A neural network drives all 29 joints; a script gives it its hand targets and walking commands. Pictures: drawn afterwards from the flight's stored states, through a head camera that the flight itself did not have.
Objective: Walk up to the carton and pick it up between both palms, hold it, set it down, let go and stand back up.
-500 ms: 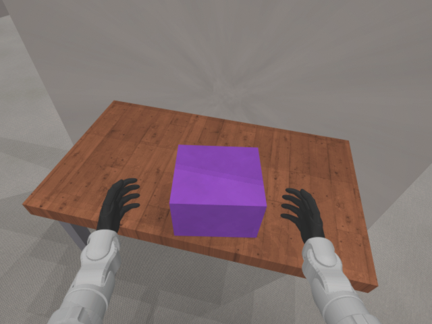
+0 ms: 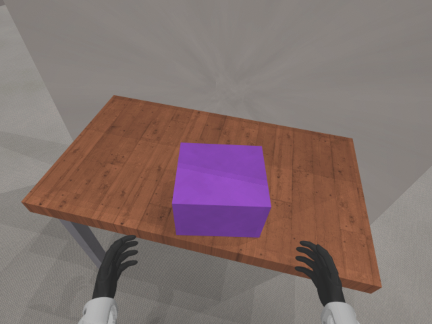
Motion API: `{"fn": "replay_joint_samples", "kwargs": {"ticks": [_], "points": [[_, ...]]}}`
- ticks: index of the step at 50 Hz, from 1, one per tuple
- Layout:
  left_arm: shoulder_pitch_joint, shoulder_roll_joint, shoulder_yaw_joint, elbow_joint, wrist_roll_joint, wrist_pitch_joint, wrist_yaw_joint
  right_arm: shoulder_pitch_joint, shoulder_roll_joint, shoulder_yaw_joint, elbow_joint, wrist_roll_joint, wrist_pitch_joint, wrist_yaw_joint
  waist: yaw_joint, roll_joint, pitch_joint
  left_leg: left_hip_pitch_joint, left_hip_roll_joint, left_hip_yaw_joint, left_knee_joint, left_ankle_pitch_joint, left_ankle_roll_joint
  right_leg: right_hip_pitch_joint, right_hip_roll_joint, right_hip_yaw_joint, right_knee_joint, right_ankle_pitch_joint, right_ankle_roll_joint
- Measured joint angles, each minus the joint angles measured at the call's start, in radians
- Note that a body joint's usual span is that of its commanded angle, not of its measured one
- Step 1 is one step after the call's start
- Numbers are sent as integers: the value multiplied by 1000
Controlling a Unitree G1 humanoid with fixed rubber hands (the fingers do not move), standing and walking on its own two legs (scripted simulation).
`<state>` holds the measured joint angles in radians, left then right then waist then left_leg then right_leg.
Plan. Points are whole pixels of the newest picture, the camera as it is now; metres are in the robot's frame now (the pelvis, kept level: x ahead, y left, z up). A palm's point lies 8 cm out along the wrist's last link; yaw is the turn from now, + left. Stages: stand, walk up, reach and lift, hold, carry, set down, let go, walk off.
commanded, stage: set down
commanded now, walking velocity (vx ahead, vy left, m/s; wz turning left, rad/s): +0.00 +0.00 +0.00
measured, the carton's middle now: (219, 189) +0.43 +0.02 -0.06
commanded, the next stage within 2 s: let go in 1.08 s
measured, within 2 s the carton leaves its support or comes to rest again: neither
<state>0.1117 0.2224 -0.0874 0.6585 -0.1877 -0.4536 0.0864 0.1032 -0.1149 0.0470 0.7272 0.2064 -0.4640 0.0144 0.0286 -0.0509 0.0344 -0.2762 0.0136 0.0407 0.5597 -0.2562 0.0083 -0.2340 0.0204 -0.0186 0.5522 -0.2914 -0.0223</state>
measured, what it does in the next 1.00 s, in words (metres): stands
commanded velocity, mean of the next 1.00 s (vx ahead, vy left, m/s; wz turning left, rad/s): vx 0.00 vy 0.00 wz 0.00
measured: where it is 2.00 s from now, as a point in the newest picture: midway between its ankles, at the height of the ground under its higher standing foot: outside the picture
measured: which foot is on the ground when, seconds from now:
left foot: down 0.00-1.00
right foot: down 0.00-1.00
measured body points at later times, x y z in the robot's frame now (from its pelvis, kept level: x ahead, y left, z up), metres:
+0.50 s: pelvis +0.03 -0.01 +0.01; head +0.03 +0.01 +0.46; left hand +0.19 +0.22 -0.07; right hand +0.20 -0.20 -0.06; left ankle +0.03 +0.11 -0.73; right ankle +0.00 -0.11 -0.73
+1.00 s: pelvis +0.03 +0.00 +0.01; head +0.04 +0.01 +0.46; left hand +0.17 +0.22 -0.10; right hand +0.18 -0.21 -0.09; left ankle +0.03 +0.11 -0.73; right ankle +0.00 -0.11 -0.73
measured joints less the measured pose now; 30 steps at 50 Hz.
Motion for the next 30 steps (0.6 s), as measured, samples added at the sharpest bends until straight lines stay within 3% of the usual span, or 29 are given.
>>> {"fn": "replay_joint_samples", "kwargs": {"ticks": [4,13,24,30], "points": [[-9,7,13,20,7,39,-18,6,8,3,49,-14,4,-4,7,3,-11,20,1,1,-5,-7,-1,19,2,3,-4,-6,-2],[67,13,25,-33,33,143,-43,71,13,-2,27,-49,29,-12,7,13,11,115,-3,0,-65,0,-3,114,1,6,-66,1,-3],[132,1,39,-86,73,240,-51,100,4,-9,-5,-85,95,-17,12,10,42,164,-3,2,-118,9,-8,160,3,10,-115,9,-5],[128,0,70,-76,111,263,-52,89,-3,-10,42,-109,94,-16,5,9,26,183,0,2,-148,15,-11,181,7,12,-152,19,-7]]}}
